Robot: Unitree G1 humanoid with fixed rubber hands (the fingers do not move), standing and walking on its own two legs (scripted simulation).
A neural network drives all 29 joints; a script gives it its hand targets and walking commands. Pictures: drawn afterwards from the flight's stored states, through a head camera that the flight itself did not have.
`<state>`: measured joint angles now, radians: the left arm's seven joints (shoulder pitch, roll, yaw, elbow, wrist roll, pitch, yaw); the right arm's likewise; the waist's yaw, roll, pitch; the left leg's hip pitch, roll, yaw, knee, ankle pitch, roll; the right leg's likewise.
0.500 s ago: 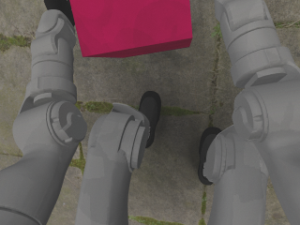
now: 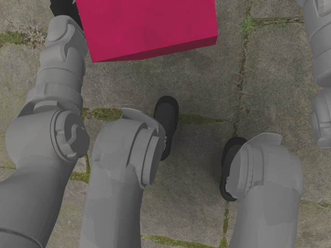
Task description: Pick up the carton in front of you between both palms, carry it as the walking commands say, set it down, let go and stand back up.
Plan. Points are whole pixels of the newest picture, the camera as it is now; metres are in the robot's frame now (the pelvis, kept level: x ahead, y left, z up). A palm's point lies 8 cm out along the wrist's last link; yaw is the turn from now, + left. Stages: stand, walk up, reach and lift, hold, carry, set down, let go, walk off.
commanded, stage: set down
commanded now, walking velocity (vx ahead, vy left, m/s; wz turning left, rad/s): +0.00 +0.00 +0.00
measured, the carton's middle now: (157, 0) +0.52 +0.15 -0.25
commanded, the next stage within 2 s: let go in 1.08 s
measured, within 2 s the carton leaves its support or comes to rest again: neither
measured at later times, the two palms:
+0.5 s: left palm out of the picture +0.47 +0.30 -0.05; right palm out of the picture +0.61 -0.05 -0.04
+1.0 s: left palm out of the picture +0.47 +0.30 +0.11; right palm out of the picture +0.62 -0.06 +0.11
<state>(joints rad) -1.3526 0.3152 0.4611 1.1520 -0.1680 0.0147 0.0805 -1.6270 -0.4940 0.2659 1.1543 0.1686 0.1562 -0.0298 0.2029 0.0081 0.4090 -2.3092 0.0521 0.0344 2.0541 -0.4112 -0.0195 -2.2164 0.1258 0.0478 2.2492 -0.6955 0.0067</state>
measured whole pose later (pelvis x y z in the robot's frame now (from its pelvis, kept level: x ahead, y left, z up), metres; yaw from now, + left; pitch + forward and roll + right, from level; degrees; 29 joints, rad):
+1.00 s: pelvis +0.03 +0.01 +0.21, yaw +0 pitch +48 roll +0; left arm -0.98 0.09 0.42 0.60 -0.05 0.24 0.13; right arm -1.35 -0.41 -0.07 1.03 -0.03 0.27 0.07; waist 0.23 -0.06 -0.05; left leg -1.86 -0.01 0.00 1.33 -0.30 0.00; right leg -1.75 0.06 0.04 1.46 -0.53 0.01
